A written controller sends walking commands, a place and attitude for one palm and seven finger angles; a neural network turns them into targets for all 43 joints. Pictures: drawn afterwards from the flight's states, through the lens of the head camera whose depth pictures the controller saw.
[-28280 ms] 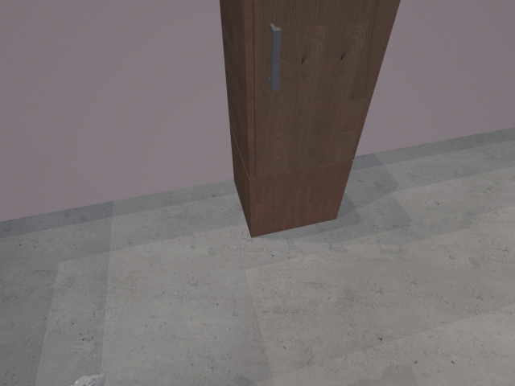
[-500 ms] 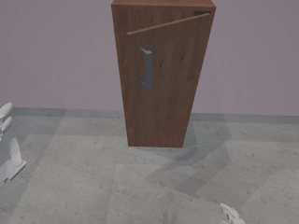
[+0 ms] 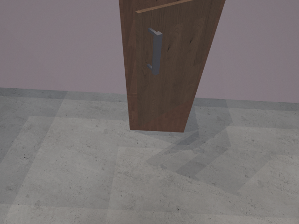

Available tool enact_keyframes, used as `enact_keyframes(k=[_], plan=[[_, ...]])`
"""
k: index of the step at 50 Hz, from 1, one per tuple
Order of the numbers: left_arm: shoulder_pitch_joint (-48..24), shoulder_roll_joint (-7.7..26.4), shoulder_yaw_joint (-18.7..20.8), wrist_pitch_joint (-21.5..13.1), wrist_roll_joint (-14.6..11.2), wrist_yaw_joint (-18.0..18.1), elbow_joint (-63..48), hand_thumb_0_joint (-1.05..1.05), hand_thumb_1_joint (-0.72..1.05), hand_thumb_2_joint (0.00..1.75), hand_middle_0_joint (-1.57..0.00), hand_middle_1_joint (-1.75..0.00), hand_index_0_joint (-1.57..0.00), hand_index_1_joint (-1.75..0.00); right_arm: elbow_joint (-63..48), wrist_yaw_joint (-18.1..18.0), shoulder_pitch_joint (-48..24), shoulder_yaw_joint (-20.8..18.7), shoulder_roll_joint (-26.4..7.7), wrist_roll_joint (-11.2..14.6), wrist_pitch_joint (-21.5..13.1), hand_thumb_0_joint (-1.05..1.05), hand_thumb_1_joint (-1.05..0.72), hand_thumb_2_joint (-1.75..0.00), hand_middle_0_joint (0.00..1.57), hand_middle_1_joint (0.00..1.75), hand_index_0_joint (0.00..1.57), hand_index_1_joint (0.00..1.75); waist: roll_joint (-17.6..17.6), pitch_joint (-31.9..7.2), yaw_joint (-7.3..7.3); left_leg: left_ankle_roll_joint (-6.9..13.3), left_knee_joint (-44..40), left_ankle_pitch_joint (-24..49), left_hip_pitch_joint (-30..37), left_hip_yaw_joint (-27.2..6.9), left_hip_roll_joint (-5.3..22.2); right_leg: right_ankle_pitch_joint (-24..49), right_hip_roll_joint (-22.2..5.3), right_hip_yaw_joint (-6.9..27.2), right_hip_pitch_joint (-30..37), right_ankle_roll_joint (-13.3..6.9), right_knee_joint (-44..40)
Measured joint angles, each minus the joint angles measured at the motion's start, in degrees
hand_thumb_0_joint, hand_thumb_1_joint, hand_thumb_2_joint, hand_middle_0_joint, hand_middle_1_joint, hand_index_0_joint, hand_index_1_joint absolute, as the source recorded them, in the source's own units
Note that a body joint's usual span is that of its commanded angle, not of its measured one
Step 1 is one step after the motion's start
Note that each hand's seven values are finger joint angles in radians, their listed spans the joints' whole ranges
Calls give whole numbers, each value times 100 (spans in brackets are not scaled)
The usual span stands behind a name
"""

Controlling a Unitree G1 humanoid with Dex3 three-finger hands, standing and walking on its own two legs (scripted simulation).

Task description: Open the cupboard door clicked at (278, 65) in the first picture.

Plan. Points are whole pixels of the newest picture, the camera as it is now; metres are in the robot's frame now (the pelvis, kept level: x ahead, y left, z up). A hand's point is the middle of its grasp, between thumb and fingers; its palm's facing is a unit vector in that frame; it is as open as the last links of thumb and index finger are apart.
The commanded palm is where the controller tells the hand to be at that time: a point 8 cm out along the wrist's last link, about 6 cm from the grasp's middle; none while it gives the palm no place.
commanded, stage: let the arm hang, fingers relaxed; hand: left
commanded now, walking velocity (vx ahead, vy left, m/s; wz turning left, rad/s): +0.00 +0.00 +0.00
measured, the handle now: (153, 52) +0.65 +0.02 +0.12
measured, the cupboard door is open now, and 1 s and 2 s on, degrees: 37 37 37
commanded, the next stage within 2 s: look to check the result in 0.80 s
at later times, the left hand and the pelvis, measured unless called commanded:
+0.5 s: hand out of the picture -0.02 +0.21 -0.16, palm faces +0.06 -0.96 -0.27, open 7.4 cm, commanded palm none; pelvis +0.01 +0.00 +0.01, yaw +1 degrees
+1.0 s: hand out of the picture +0.08 +0.20 -0.16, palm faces +0.02 -0.97 -0.26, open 7.4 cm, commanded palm none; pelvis +0.04 -0.01 +0.01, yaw +0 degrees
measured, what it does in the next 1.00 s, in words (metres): stands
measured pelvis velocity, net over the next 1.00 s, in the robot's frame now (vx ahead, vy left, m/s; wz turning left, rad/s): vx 0.04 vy -0.01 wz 0.00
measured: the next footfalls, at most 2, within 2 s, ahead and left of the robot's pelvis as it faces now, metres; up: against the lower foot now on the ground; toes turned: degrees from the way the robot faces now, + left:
none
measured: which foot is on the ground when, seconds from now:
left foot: down 0.00-1.00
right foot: down 0.00-1.00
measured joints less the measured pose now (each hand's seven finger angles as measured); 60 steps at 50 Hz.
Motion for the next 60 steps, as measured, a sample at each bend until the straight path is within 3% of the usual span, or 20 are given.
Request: enact_keyframes(k=[4, 9, 20, 39, 60], plan=[[317, -264, 0, -59, -44, 17, 789, 2, 91, 90, -21, -30, -20, -30, 463, -61, 295, 17, 173, 19, 101, 1, -91, -90, 20, 30, 20, 30, -83, 103, 119, 2, -255, 138, 133, -62, 1, 163, 11, -52, 182, 12, -331], [683, -318, 119, -132, -67, 76, 1340, 1, 90, 90, -21, -30, -20, -30, 841, -125, 580, -19, 395, 43, 161, 1, -91, -90, 20, 30, 20, 30, -17, 138, 215, 16, -399, 216, 205, -128, -25, 250, -2, -113, 303, 25, -540], [771, -109, 264, -214, -70, 199, 1558, 1, 90, 90, -20, -30, -20, -30, 1000, -158, 668, -74, 658, 47, 107, 1, -91, -90, 20, 30, 20, 30, 223, -21, 184, 58, -457, 183, 311, -65, -76, 174, -63, -51, 344, 57, -484], [-198, -110, 221, -387, -81, 184, 1166, 0, 90, 90, -20, -30, -20, -30, 1029, -139, 247, -90, 341, 41, -34, 0, -91, -90, 20, 30, 20, 30, 125, -130, 73, 19, -686, 131, 592, -17, -69, 118, -60, 16, 587, 36, -672], [-157, 98, 231, -358, -98, 206, 1292, 1, 90, 90, -20, -30, -20, -30, 1058, -149, 9, -58, 195, 65, -15, 1, -91, -90, 20, 30, 20, 30, 149, 34, 126, -55, -842, 63, 775, -45, 2, 149, 23, 12, 846, -24, -1003]])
